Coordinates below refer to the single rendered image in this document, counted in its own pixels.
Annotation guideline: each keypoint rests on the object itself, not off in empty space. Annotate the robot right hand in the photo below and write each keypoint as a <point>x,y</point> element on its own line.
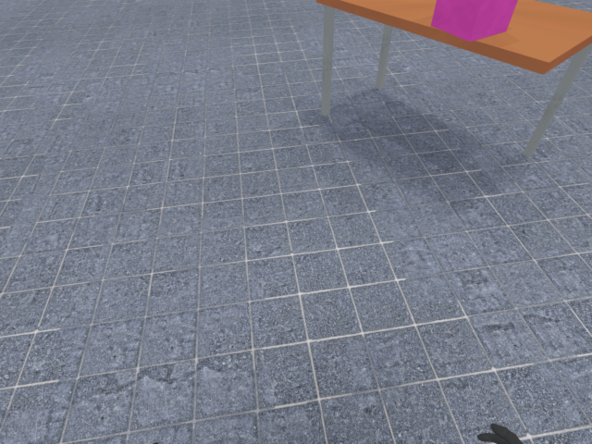
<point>502,436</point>

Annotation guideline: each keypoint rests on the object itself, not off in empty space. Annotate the carton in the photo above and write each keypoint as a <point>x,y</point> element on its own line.
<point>473,19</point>

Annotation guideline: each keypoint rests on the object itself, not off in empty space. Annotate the table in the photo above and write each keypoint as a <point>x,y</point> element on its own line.
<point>539,37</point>

